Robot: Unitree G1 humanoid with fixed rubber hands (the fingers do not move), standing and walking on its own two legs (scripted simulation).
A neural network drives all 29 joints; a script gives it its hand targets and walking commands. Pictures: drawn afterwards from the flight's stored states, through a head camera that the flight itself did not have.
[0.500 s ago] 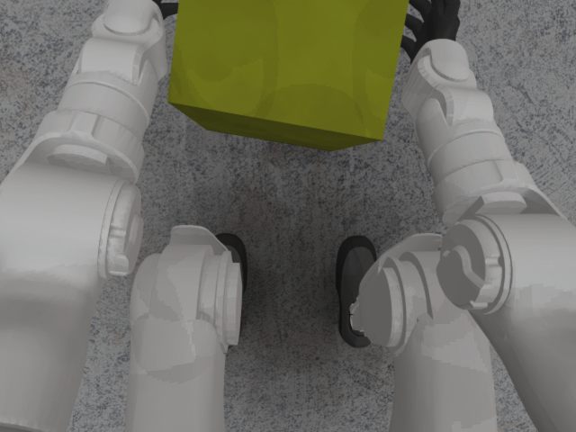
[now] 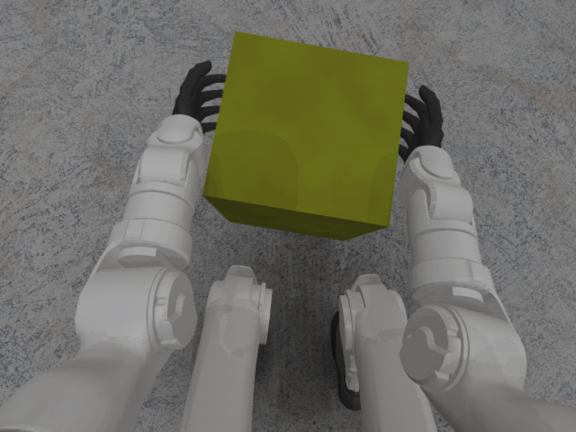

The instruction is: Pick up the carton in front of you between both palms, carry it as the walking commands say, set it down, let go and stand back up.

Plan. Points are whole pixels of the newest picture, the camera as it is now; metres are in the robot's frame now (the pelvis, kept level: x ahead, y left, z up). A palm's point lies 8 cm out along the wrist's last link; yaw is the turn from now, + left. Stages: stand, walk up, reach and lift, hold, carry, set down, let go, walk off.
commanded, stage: reach and lift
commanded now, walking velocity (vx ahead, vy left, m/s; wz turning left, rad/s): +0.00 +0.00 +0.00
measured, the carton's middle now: (301, 158) +0.49 +0.03 -0.14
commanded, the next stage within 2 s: none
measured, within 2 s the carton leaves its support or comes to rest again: neither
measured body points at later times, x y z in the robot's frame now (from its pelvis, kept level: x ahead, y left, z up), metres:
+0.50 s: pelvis +0.04 +0.00 +0.12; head +0.22 +0.02 +0.53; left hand +0.47 +0.18 +0.07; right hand +0.47 -0.13 +0.08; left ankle +0.12 +0.12 -0.42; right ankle +0.12 -0.13 -0.42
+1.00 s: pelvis +0.09 +0.00 +0.26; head +0.16 +0.01 +0.71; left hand +0.43 +0.16 +0.23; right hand +0.44 -0.14 +0.24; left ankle +0.12 +0.12 -0.42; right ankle +0.12 -0.13 -0.42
